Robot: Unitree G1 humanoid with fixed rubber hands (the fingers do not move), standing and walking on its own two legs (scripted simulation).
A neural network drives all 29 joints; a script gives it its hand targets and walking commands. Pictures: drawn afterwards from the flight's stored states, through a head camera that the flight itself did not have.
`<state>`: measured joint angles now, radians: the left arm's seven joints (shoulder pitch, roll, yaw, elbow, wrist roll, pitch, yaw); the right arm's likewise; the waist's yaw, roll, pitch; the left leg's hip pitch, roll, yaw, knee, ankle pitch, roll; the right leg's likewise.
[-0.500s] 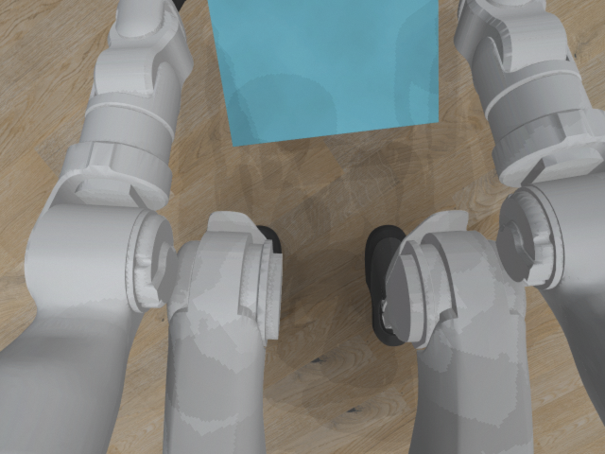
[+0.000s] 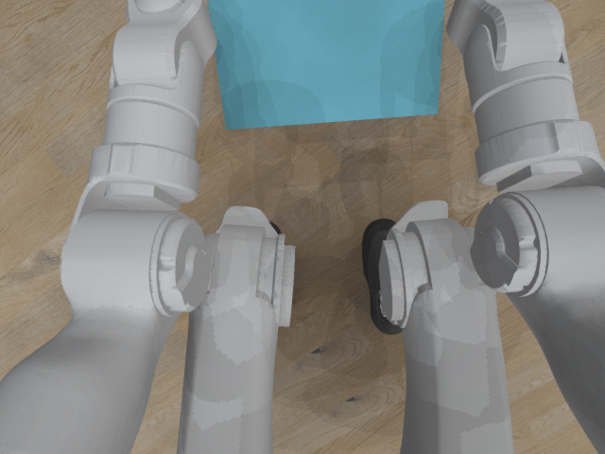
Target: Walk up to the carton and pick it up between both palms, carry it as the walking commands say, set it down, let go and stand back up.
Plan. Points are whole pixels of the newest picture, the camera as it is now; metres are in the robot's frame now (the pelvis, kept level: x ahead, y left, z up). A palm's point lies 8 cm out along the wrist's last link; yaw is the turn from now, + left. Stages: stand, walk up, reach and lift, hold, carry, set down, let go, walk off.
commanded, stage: reach and lift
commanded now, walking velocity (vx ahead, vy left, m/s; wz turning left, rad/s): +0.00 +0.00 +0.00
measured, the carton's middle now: (319, 6) +0.55 +0.00 -0.21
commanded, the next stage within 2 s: none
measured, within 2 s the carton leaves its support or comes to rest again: neither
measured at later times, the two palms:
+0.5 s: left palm out of the picture +0.52 +0.14 -0.07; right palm out of the picture +0.54 -0.14 -0.06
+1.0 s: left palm out of the picture +0.50 +0.15 +0.00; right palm out of the picture +0.53 -0.13 +0.01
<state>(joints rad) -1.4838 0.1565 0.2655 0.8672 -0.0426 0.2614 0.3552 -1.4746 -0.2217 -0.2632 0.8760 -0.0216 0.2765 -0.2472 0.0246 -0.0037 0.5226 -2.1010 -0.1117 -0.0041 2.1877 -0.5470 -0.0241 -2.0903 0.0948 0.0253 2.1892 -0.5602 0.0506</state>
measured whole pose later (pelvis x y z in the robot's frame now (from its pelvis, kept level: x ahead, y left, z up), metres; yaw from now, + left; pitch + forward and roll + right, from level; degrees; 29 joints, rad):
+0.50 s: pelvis -0.02 +0.00 +0.04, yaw +0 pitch +24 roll +0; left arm -1.37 0.07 0.36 0.63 0.01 0.32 0.35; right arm -1.42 -0.17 -0.33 0.71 -0.05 0.34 -0.20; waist 0.02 -0.02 0.52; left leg -1.98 -0.12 -0.02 2.05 -0.50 -0.05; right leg -1.98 0.12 0.04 2.05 -0.50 0.05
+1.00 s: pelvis -0.02 +0.00 +0.09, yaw +0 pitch +21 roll -1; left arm -1.28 0.02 0.35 0.54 0.05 0.38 0.35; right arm -1.32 -0.13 -0.37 0.63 -0.09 0.38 -0.17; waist 0.03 -0.01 0.52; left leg -1.77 -0.14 -0.05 1.90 -0.49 -0.04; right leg -1.76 0.12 0.05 1.90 -0.50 0.05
